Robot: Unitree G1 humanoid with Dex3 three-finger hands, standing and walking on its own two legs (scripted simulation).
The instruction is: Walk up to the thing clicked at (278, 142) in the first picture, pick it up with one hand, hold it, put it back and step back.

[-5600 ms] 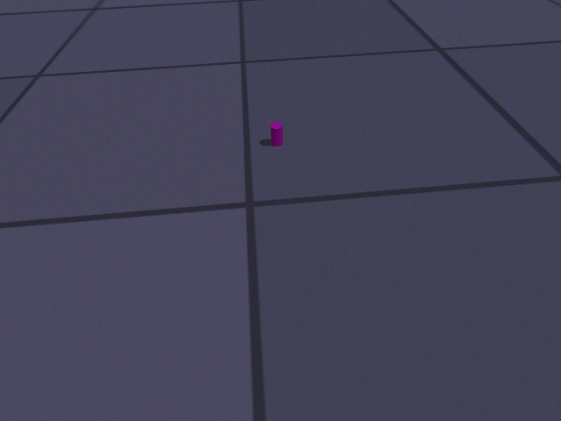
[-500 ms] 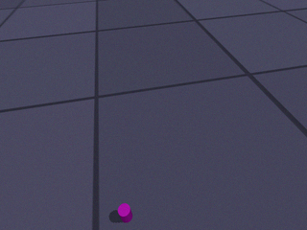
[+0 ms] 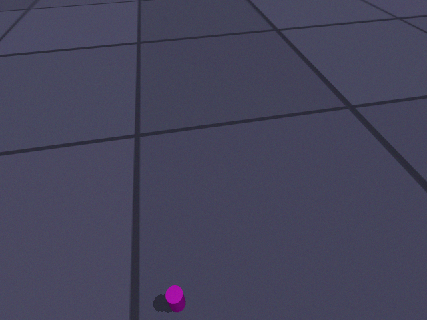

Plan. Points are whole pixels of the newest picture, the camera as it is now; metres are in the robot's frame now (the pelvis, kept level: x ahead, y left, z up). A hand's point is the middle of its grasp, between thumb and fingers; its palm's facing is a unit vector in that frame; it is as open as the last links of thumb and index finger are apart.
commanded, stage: walk up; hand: left
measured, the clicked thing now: (176, 299) +0.39 +0.19 -0.72
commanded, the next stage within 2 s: stand in 0.22 s
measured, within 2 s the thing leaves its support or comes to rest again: neither
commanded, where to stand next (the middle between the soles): +0.03 -0.02 m, yaw +0 degrees
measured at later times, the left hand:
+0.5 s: hand out of the picture +0.09 +0.26 -0.16, palm faces +0.00 -0.94 -0.33, open 7.4 cm
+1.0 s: hand out of the picture +0.07 +0.25 -0.16, palm faces -0.01 -0.94 -0.34, open 7.4 cm
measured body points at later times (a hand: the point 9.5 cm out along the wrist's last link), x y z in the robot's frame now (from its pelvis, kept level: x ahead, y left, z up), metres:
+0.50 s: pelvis +0.00 +0.00 +0.00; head +0.01 +0.01 +0.45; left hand +0.09 +0.30 -0.13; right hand +0.10 -0.29 -0.13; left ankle +0.02 +0.13 -0.75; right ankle +0.00 -0.13 -0.75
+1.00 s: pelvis +0.00 +0.00 +0.00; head +0.01 +0.00 +0.45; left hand +0.07 +0.30 -0.13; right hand +0.08 -0.30 -0.13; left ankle +0.02 +0.13 -0.75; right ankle +0.00 -0.13 -0.75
